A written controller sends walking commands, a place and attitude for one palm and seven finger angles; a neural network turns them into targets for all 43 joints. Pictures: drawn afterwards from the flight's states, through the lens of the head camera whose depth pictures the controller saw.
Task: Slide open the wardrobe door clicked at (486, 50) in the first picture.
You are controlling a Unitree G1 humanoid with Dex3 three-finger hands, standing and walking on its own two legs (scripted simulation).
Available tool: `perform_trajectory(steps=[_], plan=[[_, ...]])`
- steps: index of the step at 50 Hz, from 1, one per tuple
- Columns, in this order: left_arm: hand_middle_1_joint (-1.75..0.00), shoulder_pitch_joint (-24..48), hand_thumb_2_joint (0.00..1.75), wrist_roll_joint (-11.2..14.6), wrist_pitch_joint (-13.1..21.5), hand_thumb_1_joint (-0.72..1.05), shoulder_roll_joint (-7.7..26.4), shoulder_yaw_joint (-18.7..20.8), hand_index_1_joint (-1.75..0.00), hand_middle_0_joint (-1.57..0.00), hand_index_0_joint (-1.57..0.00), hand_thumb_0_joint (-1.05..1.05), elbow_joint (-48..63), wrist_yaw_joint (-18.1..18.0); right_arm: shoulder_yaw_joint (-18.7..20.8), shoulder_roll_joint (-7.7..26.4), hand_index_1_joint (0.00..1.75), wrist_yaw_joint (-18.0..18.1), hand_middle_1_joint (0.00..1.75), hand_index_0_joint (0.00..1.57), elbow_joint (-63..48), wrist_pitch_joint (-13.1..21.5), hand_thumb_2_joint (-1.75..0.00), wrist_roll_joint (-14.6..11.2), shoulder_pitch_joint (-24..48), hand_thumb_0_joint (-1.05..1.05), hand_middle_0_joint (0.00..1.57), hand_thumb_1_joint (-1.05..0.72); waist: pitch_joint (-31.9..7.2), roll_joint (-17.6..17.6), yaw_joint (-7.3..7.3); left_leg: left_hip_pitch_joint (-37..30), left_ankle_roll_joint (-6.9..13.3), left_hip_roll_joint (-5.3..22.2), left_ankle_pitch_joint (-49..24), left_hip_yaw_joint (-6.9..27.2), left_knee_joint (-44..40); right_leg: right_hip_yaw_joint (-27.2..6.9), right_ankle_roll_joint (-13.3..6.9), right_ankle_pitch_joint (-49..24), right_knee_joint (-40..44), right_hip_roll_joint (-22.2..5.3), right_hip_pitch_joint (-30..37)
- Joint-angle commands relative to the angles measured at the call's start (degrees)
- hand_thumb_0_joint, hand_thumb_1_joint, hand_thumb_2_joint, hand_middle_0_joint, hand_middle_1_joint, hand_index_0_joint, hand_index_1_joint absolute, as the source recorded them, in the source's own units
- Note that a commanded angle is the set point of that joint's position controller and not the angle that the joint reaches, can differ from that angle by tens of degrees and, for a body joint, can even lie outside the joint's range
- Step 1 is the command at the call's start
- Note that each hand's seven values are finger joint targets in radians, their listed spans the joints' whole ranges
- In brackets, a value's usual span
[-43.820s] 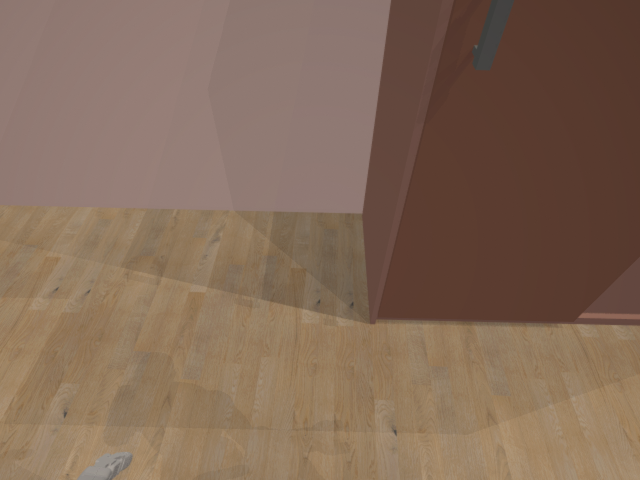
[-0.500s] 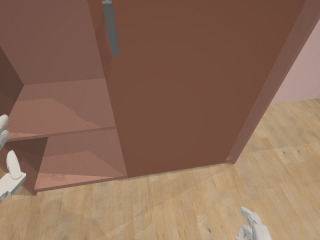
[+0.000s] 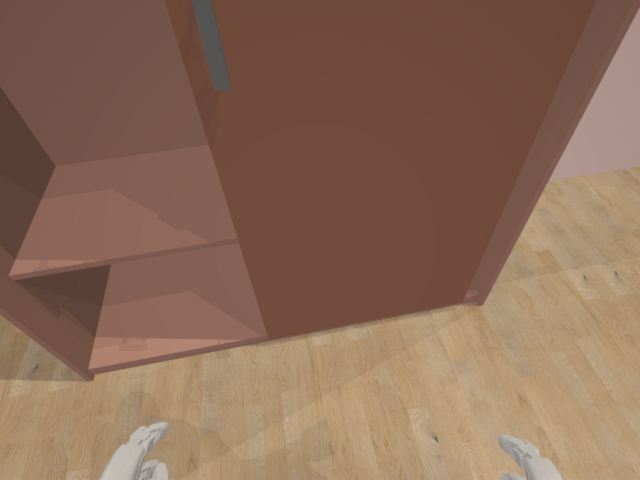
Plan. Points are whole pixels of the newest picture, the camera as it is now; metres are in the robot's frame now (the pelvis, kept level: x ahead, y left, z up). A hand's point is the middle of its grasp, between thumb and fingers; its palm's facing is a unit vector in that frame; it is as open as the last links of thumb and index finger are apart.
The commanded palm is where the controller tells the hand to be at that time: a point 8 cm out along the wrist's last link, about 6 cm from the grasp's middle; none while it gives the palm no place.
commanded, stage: let the arm hang, fingers relaxed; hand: left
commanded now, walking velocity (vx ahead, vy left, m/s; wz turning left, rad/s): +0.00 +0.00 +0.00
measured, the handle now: (210, 32) +0.63 +0.17 +0.26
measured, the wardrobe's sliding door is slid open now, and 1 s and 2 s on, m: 0.59 0.59 0.59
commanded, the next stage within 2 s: look to check the result in 0.88 s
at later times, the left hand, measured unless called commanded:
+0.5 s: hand out of the picture +0.01 +0.19 -0.16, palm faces +0.02 -0.97 -0.24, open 7.4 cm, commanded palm none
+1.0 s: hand out of the picture +0.04 +0.18 -0.16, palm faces +0.01 -0.98 -0.18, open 7.4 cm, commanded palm none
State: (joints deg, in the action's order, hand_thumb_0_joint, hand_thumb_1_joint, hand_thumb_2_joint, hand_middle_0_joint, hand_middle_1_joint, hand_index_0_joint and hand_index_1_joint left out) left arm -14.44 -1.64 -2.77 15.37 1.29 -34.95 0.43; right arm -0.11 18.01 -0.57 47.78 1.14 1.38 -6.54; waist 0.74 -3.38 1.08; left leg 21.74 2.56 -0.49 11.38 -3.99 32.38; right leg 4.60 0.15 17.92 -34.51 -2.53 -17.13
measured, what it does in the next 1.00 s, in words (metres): stands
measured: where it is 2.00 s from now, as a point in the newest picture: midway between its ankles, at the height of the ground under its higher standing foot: outside the picture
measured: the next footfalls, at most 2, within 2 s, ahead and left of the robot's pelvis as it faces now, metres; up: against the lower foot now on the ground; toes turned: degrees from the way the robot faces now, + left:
none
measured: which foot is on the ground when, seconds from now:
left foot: down 0.00-1.00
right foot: down 0.00-1.00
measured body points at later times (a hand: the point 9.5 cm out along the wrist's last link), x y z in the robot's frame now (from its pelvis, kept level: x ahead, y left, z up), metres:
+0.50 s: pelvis +0.01 +0.00 +0.01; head +0.03 -0.01 +0.46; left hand +0.01 +0.24 -0.14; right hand +0.02 -0.22 -0.15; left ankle +0.06 +0.09 -0.73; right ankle +0.00 -0.12 -0.73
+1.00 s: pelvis +0.03 +0.01 +0.01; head +0.05 +0.01 +0.46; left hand +0.04 +0.23 -0.15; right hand +0.04 -0.22 -0.15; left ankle +0.06 +0.09 -0.73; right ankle +0.00 -0.12 -0.73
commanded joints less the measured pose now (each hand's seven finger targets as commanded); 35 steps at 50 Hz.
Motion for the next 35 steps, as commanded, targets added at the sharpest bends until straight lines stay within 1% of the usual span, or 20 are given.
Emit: perform_trajectory(steps=[1, 2, 3, 4, 5, 7, 8, 9, 10, 12, 15, 18, 20, 21, 23, 24, 28, 29, 33, 35], plan=[[-0.3, 2.87, 0.9, 0.14, 2.61, 0.9, 7.5, 0.78, -0.3, -0.2, -0.2, 0.0, -3.15, -0.99, 1.46, 3.09, 0.3, 0.49, 0.3, 0.2, -1.63, -0.95, -0.9, 0.49, -2.6, 0.0, 0.2, -0.9, -3.22, 10.49, 0.68, -8.5, -1.06, 2.87, -1.33, 5.81, -0.08, -10.31, -5.38, 1.3, 13.76, -8.57, -5.22], [-0.3, 3.56, 0.9, 0.21, 2.49, 0.9, 7.24, 0.43, -0.3, -0.2, -0.2, 0.0, -5.09, -1.09, 1.24, 2.38, 0.3, 0.61, 0.3, 0.2, -0.6, -1.39, -0.9, 0.5, -3.21, 0.0, 0.2, -0.9, -2.83, 7.52, 1.07, -9.61, -1.27, 2.82, -0.89, 5.6, -0.2, -10.43, -5.58, 2.95, 14.37, -8.39, -6.32], [-0.3, 3.55, 0.9, 0.31, 2.51, 0.9, 6.79, 0.2, -0.3, -0.2, -0.2, 0.0, -7.15, -1.16, 1.19, 1.8, 0.3, 0.73, 0.3, 0.2, 0.32, -1.62, -0.9, 0.54, -3.43, 0.0, 0.2, -0.9, -2.2, 3.68, 1.07, -10.15, -1.26, 3.21, -0.93, 6.02, -1.11, -10.11, -5.38, 3.99, 14.58, -7.75, -6.81], [-0.3, 2.95, 0.9, 0.25, 2.47, 0.9, 7.04, 0.08, -0.3, -0.2, -0.2, 0.0, -9.02, -1.26, 1.05, 1.9, 0.3, 0.78, 0.3, 0.2, 0.95, -1.75, -0.9, 0.44, -4.05, 0.0, 0.2, -0.9, -2.08, 0.96, 0.98, -9.88, -1.07, 4.16, -1.52, 7.27, -2.94, -8.76, -4.45, 4.98, 14.02, -6.34, -5.82], [-0.3, 1.95, 0.9, 0.48, 2.5, 0.9, 5.91, 0.03, -0.3, -0.2, -0.2, 0.0, -11.19, -1.26, 0.98, 1.69, 0.3, 0.98, 0.3, 0.2, 2.09, -1.61, -0.9, 0.46, -4.3, 0.0, 0.2, -0.9, -2.02, -3.43, 0.52, -7.66, -0.65, 5.29, -1.06, 8.58, -5.49, -7.82, -3.62, 4.2, 13.04, -5.09, -3.19], [-0.3, -1.51, 0.9, 0.65, 2.49, 0.9, 4.59, 0.75, -0.3, -0.2, -0.2, 0.0, -15.04, -1.45, 1.17, 1.41, 0.3, 1.43, 0.3, 0.2, 3.57, -1.62, -0.9, 0.68, -4.67, 0.0, 0.2, -0.9, -3.05, -9.66, -1.0, -2.85, -0.14, 6.36, 2.31, 10.13, -8.89, -6.12, -2.85, 1.6, 11.9, -3.47, 3.77], [-0.3, -2.6, 0.9, 0.81, 2.54, 0.9, 4.65, 0.66, -0.3, -0.2, -0.2, 0.0, -16.79, -1.41, 1.13, 1.26, 0.3, 1.56, 0.3, 0.2, 4.28, -1.63, -0.9, 0.55, -4.82, 0.0, 0.2, -0.9, -3.56, -10.33, -1.4, -2.05, -0.11, 6.38, 2.77, 10.35, -9.54, -5.94, -2.84, 0.13, 11.81, -3.28, 5.77], [-0.3, -3.17, 0.9, 0.77, 2.7, 0.9, 4.91, 0.57, -0.3, -0.2, -0.2, 0.0, -17.95, -1.4, 1.21, 1.45, 0.3, 1.71, 0.3, 0.2, 4.67, -1.65, -0.9, 0.34, -5.58, 0.0, 0.2, -0.9, -4.01, -7.58, -1.62, -2.64, -0.15, 6.49, 1.55, 10.37, -9.12, -5.75, -2.79, -1.22, 12.51, -3.3, 6.9], [-0.3, -3.17, 0.9, 0.86, 2.85, 0.9, 4.21, 0.51, -0.3, -0.2, -0.2, 0.0, -19.05, -1.4, 1.31, 0.95, 0.3, 1.85, 0.3, 0.2, 5.58, -1.57, -0.9, 0.23, -6.67, 0.0, 0.2, -0.9, -4.9, -5.51, -1.28, -3.28, -0.23, 6.5, 0.41, 10.04, -8.62, -6.17, -2.99, -2.33, 13.03, -3.81, 7.4], [-0.3, -2.72, 0.9, 0.98, 3.0, 0.9, 3.51, 0.33, -0.3, -0.2, -0.2, 0.0, -20.72, -1.46, 1.38, 0.49, 0.3, 2.06, 0.3, 0.2, 7.02, -1.67, -0.9, 0.16, -8.66, 0.0, 0.2, -0.9, -4.52, -2.32, -0.68, -5.0, -0.6, 6.25, -0.47, 9.27, -7.87, -6.44, -3.31, -2.5, 14.01, -4.36, 6.29], [-0.3, -2.28, 0.9, 0.9, 3.11, 0.9, 2.82, 0.09, -0.3, -0.2, -0.2, 0.0, -22.7, -1.62, 1.47, -0.01, 0.3, 2.17, 0.3, 0.2, 8.74, -1.7, -0.9, -0.03, -10.47, 0.0, 0.2, -0.9, -2.19, 2.01, -0.34, -6.15, -0.65, 6.47, -1.39, 8.94, -8.54, -5.92, -3.15, -2.19, 15.14, -4.45, 4.72], [-0.3, -2.49, 0.9, 0.9, 2.99, 0.9, 2.01, -0.14, -0.3, -0.2, -0.2, 0.0, -24.36, -1.78, 1.45, -0.6, 0.3, 2.2, 0.3, 0.2, 10.18, -1.98, -0.9, 0.05, -11.17, 0.0, 0.2, -0.9, 1.49, 4.15, -0.17, -6.24, -0.69, 6.24, 1.57, 8.65, -9.66, -6.14, -3.14, 1.81, 16.55, -4.36, 1.89], [-0.3, -2.77, 0.9, 0.93, 2.93, 0.9, 1.58, -0.27, -0.3, -0.2, -0.2, 0.0, -25.28, -1.89, 1.22, -1.15, 0.3, 2.15, 0.3, 0.2, 11.05, -1.95, -0.9, 0.14, -11.58, 0.0, 0.2, -0.9, 2.7, 4.36, -0.35, -5.74, -0.58, 6.3, 2.97, 8.83, -11.08, -5.84, -2.84, 2.84, 16.58, -3.95, 1.77], [-0.3, -2.82, 0.9, 0.9, 2.87, 0.9, 1.47, -0.25, -0.3, -0.2, -0.2, 0.0, -25.56, -1.94, 1.19, -1.37, 0.3, 2.12, 0.3, 0.2, 11.35, -1.97, -0.9, 0.19, -11.6, 0.0, 0.2, -0.9, 3.51, 5.16, -0.43, -5.31, -0.51, 6.23, 3.52, 8.79, -11.42, -5.63, -2.76, 3.02, 16.52, -3.91, 1.65], [-0.3, -3.03, 0.9, 0.93, 3.0, 0.9, 1.07, -0.24, -0.3, -0.2, -0.2, 0.0, -25.97, -2.03, 1.19, -1.56, 0.3, 2.12, 0.3, 0.2, 11.79, -1.77, -0.9, 0.2, -11.74, 0.0, 0.2, -0.9, 3.3, 5.92, -0.47, -5.77, -0.43, 6.25, 2.68, 8.67, -11.84, -5.79, -2.67, 2.17, 16.31, -3.86, 2.05], [-0.3, -3.6, 0.9, 0.87, 3.06, 0.9, 1.18, -0.27, -0.3, -0.2, -0.2, 0.0, -26.29, -2.06, 1.14, -1.59, 0.3, 2.09, 0.3, 0.2, 12.14, -1.64, -0.9, 0.13, -11.56, 0.0, 0.2, -0.9, 2.54, 4.79, -0.78, -6.55, -0.36, 6.37, 1.65, 8.45, -11.91, -5.42, -2.5, 1.32, 16.07, -3.85, 2.46], [-0.3, -2.89, 0.9, 0.86, 3.06, 0.9, 0.61, -0.26, -0.3, -0.2, -0.2, 0.0, -26.68, -2.12, 0.98, -2.08, 0.3, 2.11, 0.3, 0.2, 13.07, -1.48, -0.9, 0.24, -10.79, 0.0, 0.2, -0.9, 3.67, 5.04, -0.76, -6.63, -0.36, 6.37, 0.97, 8.49, -12.83, -5.66, -2.16, -0.27, 15.75, -3.69, 2.54], [-0.3, -3.28, 0.9, 0.78, 3.13, 0.9, 0.92, -0.16, -0.3, -0.2, -0.2, 0.0, -26.67, -2.15, 0.94, -2.18, 0.3, 2.11, 0.3, 0.2, 13.23, -1.35, -0.9, 0.11, -11.03, 0.0, 0.2, -0.9, 2.57, 4.4, -0.94, -7.06, -0.26, 6.5, -0.51, 8.37, -12.66, -5.41, -2.07, -1.3, 15.58, -3.67, 3.62], [-0.3, -2.68, 0.9, 0.85, 3.16, 0.9, 0.53, -0.09, -0.3, -0.2, -0.2, 0.0, -26.84, -2.1, 0.86, -2.42, 0.3, 2.14, 0.3, 0.2, 13.66, -1.12, -0.9, 0.2, -9.97, 0.0, 0.2, -0.9, 2.98, 2.61, -1.03, -6.97, -0.37, 6.36, -0.88, 8.25, -13.34, -5.49, -1.89, -2.57, 15.44, -3.74, 4.25], [-0.3, -2.49, 0.9, 0.85, 3.25, 0.9, 0.6, 0.0, -0.3, -0.2, -0.2, 0.0, -26.97, -2.11, 0.8, -2.54, 0.3, 2.21, 0.3, 0.2, 13.7, -0.92, -0.9, 0.13, -10.08, 0.0, 0.2, -0.9, 1.71, 2.75, -1.01, -7.55, -0.32, 6.47, -3.08, 8.32, -13.06, -5.41, -1.78, -4.14, 15.19, -3.77, 5.47]])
